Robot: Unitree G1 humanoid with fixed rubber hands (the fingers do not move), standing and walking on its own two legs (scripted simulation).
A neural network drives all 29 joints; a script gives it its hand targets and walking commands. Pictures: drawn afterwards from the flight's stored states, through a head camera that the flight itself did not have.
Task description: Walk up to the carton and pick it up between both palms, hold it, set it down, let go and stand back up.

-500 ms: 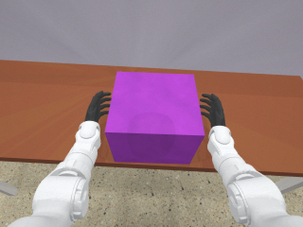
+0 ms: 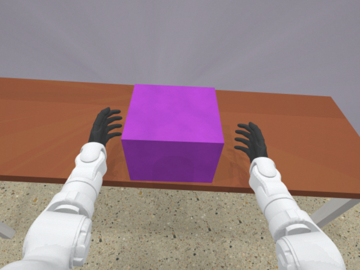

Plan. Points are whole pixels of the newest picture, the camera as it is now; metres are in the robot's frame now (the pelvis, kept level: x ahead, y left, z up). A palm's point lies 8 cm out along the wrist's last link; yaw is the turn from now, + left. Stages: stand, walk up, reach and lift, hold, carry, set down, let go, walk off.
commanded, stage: set down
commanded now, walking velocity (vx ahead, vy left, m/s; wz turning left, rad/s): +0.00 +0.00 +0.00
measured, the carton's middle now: (173, 133) +0.46 +0.00 +0.03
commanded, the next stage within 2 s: none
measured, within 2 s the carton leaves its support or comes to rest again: neither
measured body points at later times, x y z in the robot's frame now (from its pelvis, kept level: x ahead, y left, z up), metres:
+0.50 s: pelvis +0.05 -0.01 +0.01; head +0.03 +0.02 +0.46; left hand +0.32 +0.21 +0.05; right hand +0.31 -0.19 +0.06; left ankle +0.04 +0.12 -0.73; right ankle +0.05 -0.10 -0.73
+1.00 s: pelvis +0.04 +0.01 +0.02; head +0.02 +0.02 +0.47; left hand +0.25 +0.23 +0.05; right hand +0.23 -0.20 +0.07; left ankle +0.04 +0.12 -0.73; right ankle +0.05 -0.10 -0.73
